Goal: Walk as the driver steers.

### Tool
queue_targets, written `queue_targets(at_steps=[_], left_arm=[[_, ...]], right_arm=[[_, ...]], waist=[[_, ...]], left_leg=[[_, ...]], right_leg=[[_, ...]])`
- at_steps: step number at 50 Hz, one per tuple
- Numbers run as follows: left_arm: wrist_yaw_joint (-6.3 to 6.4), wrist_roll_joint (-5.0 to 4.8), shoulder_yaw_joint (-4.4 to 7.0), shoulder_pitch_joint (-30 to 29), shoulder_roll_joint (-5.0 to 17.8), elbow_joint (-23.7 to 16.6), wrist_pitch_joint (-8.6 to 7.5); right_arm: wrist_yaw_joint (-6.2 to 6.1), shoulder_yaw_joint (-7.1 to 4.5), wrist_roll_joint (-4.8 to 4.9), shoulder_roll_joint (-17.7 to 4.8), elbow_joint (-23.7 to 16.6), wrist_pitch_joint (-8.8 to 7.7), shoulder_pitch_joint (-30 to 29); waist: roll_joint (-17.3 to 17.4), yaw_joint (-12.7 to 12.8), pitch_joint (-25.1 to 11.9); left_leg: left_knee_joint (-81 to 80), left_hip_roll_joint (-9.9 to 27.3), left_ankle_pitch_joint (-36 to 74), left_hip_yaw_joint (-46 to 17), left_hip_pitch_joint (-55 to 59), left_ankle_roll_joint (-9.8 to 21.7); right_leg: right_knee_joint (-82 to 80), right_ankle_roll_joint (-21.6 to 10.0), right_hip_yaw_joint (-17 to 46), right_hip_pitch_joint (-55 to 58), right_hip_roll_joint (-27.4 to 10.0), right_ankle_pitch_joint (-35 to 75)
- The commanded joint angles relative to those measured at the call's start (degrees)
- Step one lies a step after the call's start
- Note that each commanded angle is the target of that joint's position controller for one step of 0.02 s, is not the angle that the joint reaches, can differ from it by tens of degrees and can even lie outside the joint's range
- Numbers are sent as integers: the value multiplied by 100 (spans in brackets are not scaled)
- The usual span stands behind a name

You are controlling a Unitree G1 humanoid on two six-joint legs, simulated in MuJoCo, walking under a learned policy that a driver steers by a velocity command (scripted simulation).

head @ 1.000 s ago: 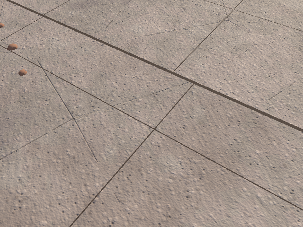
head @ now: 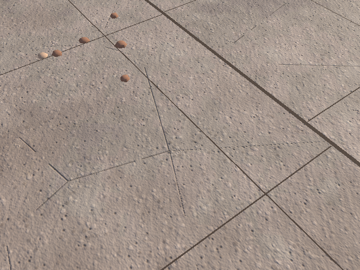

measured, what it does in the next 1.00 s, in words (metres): walks ahead: right foot, then left foot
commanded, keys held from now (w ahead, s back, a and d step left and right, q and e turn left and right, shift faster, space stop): no key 0.08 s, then w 0.42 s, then no key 0.50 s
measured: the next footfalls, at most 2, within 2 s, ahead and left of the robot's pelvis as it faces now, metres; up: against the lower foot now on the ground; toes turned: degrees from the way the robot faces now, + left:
right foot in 0.04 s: +0.06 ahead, -0.14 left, +0.00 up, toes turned +4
left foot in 0.34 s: +0.07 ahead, +0.10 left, +0.00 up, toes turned +0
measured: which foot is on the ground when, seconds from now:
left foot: down 0.00-0.06, up 0.08-0.32, down 0.34-0.76, up 0.78-1.00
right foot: up 0.00-0.02, down 0.04-0.34, up 0.36-0.72, down 0.74-1.00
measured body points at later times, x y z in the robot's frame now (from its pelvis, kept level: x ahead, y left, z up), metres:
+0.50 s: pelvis +0.10 +0.02 +0.01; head +0.11 +0.03 +0.45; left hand +0.22 +0.28 -0.12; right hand +0.14 -0.25 -0.11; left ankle +0.03 +0.10 -0.74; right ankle +0.11 -0.13 -0.66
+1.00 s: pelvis +0.26 -0.02 -0.01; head +0.29 -0.02 +0.44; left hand +0.40 +0.23 -0.12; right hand +0.36 -0.28 -0.13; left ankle +0.27 +0.14 -0.71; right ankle +0.36 -0.10 -0.74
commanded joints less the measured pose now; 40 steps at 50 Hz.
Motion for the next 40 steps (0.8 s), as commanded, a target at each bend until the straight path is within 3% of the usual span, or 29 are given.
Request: queue_targets(at_steps=[1,2,3,4,5,6,7,8,9,12,14,16,17,18,19,20,21,23,27,29,31,33,35,36,37,38,39,40], left_arm=[[-74,9,83,30,423,-331,-182],[-76,84,124,170,646,-317,-197],[-61,155,188,285,999,-351,-175],[-69,166,193,170,976,-278,-135],[-86,135,94,227,560,-276,-132],[-97,86,69,295,472,-228,-134],[-100,42,103,422,622,-190,-132],[-92,-21,189,569,912,-144,-137],[-66,-27,233,626,1062,-131,-150],[-74,-72,246,569,1046,-193,-182],[-129,-157,233,331,1011,-271,-155],[-169,-139,177,399,827,-280,-155],[-202,-99,82,223,539,-373,-195],[-239,-70,-34,96,106,-586,-300],[-233,-150,28,-217,418,-810,-427],[-260,-245,131,-160,726,-791,-486],[-307,-249,133,-11,742,-696,-505],[-372,-101,137,26,664,-621,-518],[-488,1,42,-271,318,-755,-488],[-512,12,-57,-692,85,-926,-507],[-545,-14,-60,-919,110,-1006,-506],[-557,-42,8,-876,315,-1049,-480],[-537,25,124,-466,606,-965,-483],[-504,71,193,45,724,-800,-492],[-454,106,256,560,899,-651,-497],[-387,247,304,1171,1292,-582,-486],[-407,326,211,1221,1163,-553,-430],[-440,151,184,1141,834,-573,-353]], right_arm=[[28,-118,50,-662,-297,-52,10],[35,-98,14,-637,-266,-86,201],[64,-77,-89,-558,-242,-146,549],[72,-86,-19,-480,-266,-180,598],[71,-63,-66,-526,-249,-176,467],[72,-74,-45,-514,-324,-156,139],[80,-81,-17,-445,-326,-127,-25],[107,-101,11,-479,-385,-135,-153],[137,-120,52,-497,-406,-195,-197],[212,-132,147,-421,-374,-421,-147],[258,-127,121,-284,-221,-525,88],[264,-205,107,-353,-26,-533,545],[236,-257,146,-490,69,-530,1041],[198,-386,133,-1006,155,-524,1595],[263,-491,93,-1375,196,-563,1925],[271,-389,26,-1071,149,-627,1662],[277,-315,17,-837,53,-662,1414],[304,-249,51,-749,-38,-636,1047],[245,-177,63,-633,81,-495,1169],[161,-160,47,-695,156,-432,1198],[121,-182,43,-864,301,-416,1470],[108,-190,91,-917,352,-433,1372],[88,-211,123,-956,319,-447,1064],[78,-221,127,-969,284,-430,879],[86,-200,89,-911,261,-422,896],[98,-97,-74,-613,149,-439,1194],[162,94,-6,34,430,-416,2432],[194,-51,104,-593,664,-355,2430]], waist=[[551,198,-401],[397,158,-519],[-225,-65,-729],[-1028,-197,-618],[-1013,-29,-740],[-959,106,-585],[-939,219,-391],[-1045,313,-14],[-1046,319,284],[-931,248,498],[-854,32,307],[-697,-171,1],[-394,-398,-114],[931,-468,-184],[1624,-664,154],[1032,-430,494],[704,-282,521],[379,-128,485],[425,-126,445],[453,-202,475],[628,-307,359],[759,-158,291],[807,179,7],[769,474,-289],[559,703,-662],[-313,699,-1514],[-1517,209,-2560],[-910,378,-2593]], left_leg=[[-364,1451,1870,-1368,474,571],[-266,1313,1564,-1254,273,361],[133,910,622,-878,-141,151],[316,461,-452,-186,-444,-106],[416,492,-939,20,-363,-305],[493,477,-985,210,-469,-395],[676,405,-1200,427,-603,-432],[960,416,-1329,617,-878,-437],[1251,569,-1320,701,-1038,-408],[1156,755,-1516,874,-932,-211],[200,583,-672,1190,215,-105],[-70,536,-244,1204,1262,-101],[-281,977,-464,631,1874,33],[-897,2002,-1237,-1085,2584,528],[-1585,2981,-1525,-2859,2541,1289],[-1561,3073,-1504,-2813,2461,1379],[-1551,2825,-1310,-2277,2489,1188],[-1682,2480,-198,-1407,2332,888],[-1647,1906,2766,27,1773,664],[-1533,1582,3376,573,1187,482],[-1462,1599,3299,617,971,439],[-1267,1781,3318,486,1144,368],[-734,1880,3820,375,1484,210],[-174,1759,4209,441,1542,95],[691,1468,4019,569,1346,-91],[2348,1055,1886,679,150,-339],[4229,396,-2826,400,-1052,-649],[4723,561,-2729,-119,-1036,-698]], right_leg=[[-1523,-214,-97,904,-44,1010],[-1595,-342,138,1502,-405,1771],[-1303,-646,625,2163,-1018,3135],[-1316,-1159,930,2014,-1283,3224],[-1648,-1381,1237,1926,-1436,2078],[-1828,-1325,1336,1843,-1347,799],[-2022,-1289,1446,1701,-1274,-510],[-2306,-1384,1788,1512,-1446,-1593],[-2508,-1493,2057,1275,-1669,-1985],[-2646,-1475,1827,1062,-1583,-1584],[-2433,-1305,1126,605,-1153,-986],[-1904,-1116,750,227,-863,-665],[-1200,-890,488,-277,-637,-592],[459,-508,-386,-1366,57,-598],[1681,-477,-274,-2421,128,-1516],[2500,-612,72,-2944,-249,-1409],[2754,-741,93,-3074,-433,-857],[2587,-763,-10,-3016,-676,-32],[1700,-428,-547,-2383,-536,873],[568,-328,-816,-1563,-286,1544],[-55,-301,-920,-843,-23,2154],[-405,-439,-700,-547,34,2241],[-643,-654,-577,-123,126,2056],[-868,-782,-644,480,240,2219],[-1097,-925,-596,1343,96,3056],[-532,-1383,493,3131,-1074,5419],[-628,-2504,2369,4372,-2573,6456],[-1132,-2453,2645,3735,-2299,4926]])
